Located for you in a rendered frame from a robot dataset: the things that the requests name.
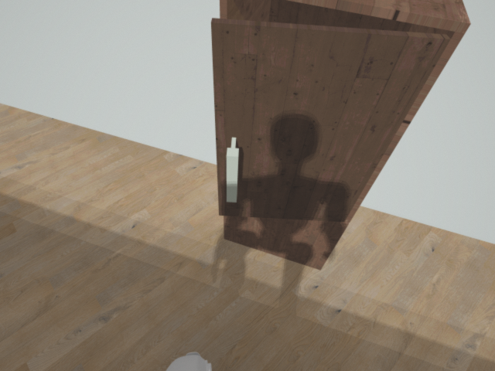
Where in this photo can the robot left thigh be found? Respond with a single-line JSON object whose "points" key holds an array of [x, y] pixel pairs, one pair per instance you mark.
{"points": [[190, 363]]}

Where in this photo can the handle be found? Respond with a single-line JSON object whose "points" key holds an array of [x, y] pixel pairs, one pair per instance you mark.
{"points": [[232, 172]]}

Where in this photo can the cupboard door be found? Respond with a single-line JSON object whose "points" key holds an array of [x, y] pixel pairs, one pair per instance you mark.
{"points": [[313, 110]]}

